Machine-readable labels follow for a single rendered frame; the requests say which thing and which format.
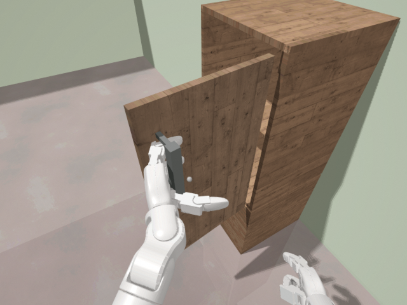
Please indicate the robot left forearm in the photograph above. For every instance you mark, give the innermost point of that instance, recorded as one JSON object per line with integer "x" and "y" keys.
{"x": 152, "y": 267}

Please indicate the right robot hand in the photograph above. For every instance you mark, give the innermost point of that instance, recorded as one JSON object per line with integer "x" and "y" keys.
{"x": 294, "y": 290}

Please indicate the left robot hand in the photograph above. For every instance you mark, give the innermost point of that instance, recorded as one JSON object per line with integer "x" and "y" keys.
{"x": 157, "y": 187}

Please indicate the cupboard door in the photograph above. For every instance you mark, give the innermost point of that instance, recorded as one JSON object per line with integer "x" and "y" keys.
{"x": 219, "y": 118}

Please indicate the handle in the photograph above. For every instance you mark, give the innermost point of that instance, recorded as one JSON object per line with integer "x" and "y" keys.
{"x": 174, "y": 163}

